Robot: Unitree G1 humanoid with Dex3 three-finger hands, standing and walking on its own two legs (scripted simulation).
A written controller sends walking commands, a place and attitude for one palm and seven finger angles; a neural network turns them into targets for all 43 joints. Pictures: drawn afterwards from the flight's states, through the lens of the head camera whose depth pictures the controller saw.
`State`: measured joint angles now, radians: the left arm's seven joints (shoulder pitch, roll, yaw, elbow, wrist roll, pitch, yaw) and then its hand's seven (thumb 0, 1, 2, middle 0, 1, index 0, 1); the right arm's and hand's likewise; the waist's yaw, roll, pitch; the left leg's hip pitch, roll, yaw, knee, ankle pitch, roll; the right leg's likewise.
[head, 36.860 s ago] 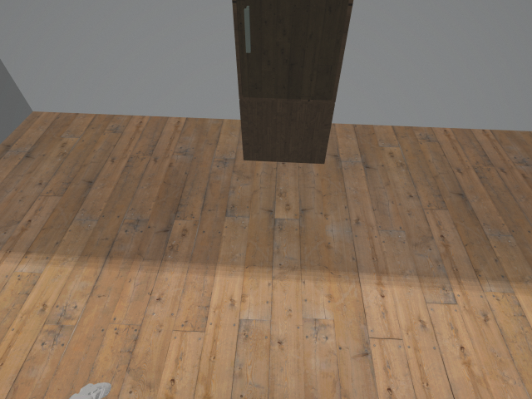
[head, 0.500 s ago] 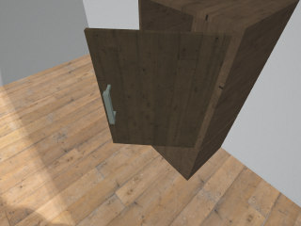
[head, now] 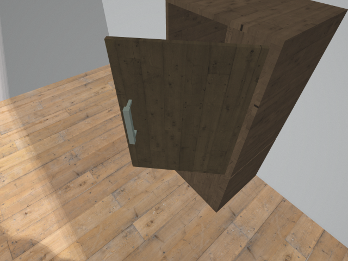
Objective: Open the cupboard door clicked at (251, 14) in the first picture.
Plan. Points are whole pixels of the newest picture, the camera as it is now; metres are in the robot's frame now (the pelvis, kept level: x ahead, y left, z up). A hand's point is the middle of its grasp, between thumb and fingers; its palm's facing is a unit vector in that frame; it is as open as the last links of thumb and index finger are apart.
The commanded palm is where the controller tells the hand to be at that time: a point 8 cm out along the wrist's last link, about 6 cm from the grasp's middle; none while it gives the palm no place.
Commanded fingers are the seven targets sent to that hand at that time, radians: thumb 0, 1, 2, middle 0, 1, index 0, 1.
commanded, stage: look again from close up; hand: left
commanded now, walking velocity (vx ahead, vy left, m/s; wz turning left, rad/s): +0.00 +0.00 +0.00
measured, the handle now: (131, 122) +0.55 +0.18 -0.03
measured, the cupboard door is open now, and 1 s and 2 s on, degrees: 45 45 45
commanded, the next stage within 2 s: raise the hand with hooked fingers in 0.38 s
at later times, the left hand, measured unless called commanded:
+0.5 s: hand out of the picture +0.06 +0.24 -0.17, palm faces -0.03 -0.96 -0.27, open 7.4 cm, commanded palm +0.11 +0.29 -0.08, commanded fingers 0.00 0.85 0.88 -0.20 -0.33 -0.20 -0.33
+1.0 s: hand (76, 243) +0.18 +0.25 -0.08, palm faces +0.02 -1.00 -0.03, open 9.2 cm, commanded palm +0.16 +0.30 -0.06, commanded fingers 0.00 0.27 0.63 -0.25 -0.70 -0.25 -0.70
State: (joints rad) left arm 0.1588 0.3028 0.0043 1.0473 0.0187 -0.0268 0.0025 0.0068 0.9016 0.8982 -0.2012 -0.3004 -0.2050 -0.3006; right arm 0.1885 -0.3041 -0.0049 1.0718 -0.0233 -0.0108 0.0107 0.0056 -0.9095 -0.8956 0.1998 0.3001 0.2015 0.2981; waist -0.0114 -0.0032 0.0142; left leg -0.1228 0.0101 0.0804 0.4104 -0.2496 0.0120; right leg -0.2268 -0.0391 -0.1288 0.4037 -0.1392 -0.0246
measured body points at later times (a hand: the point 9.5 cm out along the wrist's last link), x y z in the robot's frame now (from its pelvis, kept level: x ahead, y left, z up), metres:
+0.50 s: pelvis +0.01 +0.02 +0.00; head +0.01 +0.03 +0.45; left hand +0.06 +0.29 -0.15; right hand +0.06 -0.25 -0.14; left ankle -0.01 +0.11 -0.74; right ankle +0.05 -0.10 -0.74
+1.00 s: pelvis +0.00 +0.00 -0.11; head +0.09 +0.03 +0.33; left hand +0.17 +0.30 -0.07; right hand +0.23 -0.22 -0.17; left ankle -0.01 +0.11 -0.74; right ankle +0.05 -0.10 -0.74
